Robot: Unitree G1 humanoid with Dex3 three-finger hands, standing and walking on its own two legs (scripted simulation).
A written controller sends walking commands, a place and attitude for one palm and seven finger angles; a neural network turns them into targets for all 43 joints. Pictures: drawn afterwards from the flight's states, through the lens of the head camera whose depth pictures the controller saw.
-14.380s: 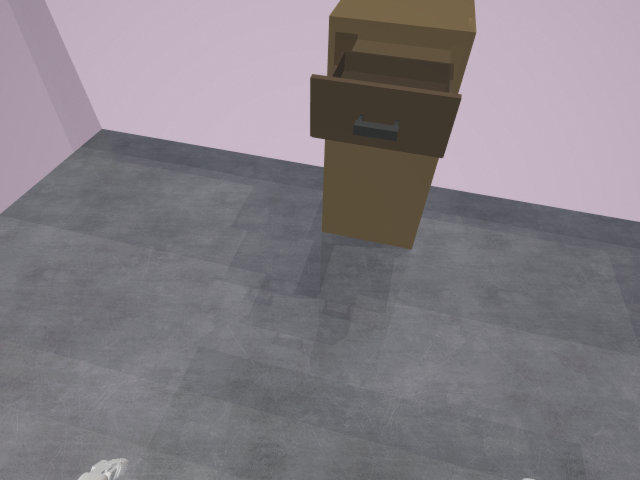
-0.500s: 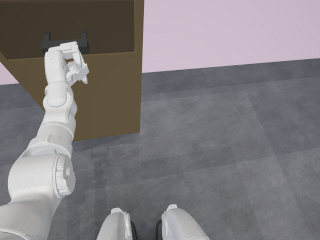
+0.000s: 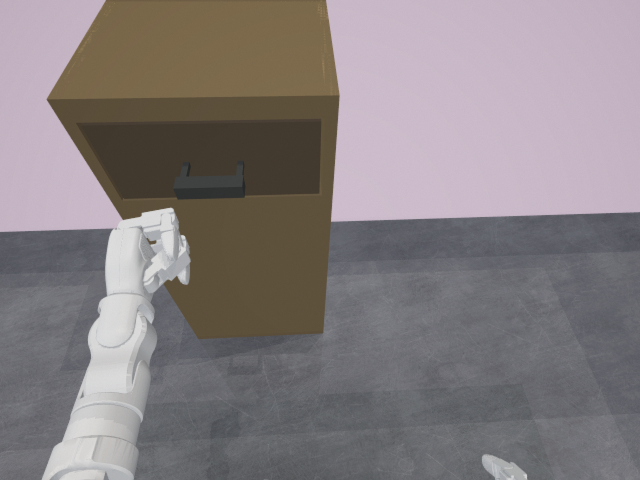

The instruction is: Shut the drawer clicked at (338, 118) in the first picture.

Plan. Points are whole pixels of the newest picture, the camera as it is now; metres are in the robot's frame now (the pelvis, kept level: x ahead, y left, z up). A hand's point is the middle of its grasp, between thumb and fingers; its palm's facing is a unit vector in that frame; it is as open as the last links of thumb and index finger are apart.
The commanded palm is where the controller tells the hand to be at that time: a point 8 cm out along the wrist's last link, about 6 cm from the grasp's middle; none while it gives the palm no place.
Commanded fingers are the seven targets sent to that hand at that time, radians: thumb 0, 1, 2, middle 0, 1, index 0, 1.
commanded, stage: draw the hand back to the body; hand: left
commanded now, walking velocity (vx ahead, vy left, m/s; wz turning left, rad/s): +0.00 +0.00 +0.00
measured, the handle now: (211, 177) +0.55 +0.18 +0.02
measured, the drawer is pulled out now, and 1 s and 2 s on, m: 0.00 0.00 0.00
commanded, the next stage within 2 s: step back with the hand held close in 1.04 s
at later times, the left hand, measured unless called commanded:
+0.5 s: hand (79, 342) +0.24 +0.22 +0.14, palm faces +0.25 -0.93 -0.26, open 3.3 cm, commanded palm +0.19 +0.26 +0.16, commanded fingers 0.00 0.90 0.90 -1.40 -1.60 -1.40 -1.60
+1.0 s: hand out of the picture +0.15 +0.25 +0.21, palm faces +0.42 -0.82 -0.39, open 3.3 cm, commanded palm +0.10 +0.29 +0.22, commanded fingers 0.00 0.90 0.90 -1.40 -1.60 -1.40 -1.60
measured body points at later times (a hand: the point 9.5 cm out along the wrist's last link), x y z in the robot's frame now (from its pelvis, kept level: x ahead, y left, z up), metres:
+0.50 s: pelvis -0.02 +0.00 +0.04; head -0.03 -0.01 +0.49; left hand +0.22 +0.26 +0.16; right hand +0.17 -0.21 -0.04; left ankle -0.02 +0.08 -0.70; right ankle -0.05 -0.08 -0.70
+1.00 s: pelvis -0.02 +0.00 +0.04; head -0.04 -0.03 +0.49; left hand +0.12 +0.29 +0.23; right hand +0.18 -0.21 -0.04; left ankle -0.02 +0.08 -0.70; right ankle -0.05 -0.08 -0.70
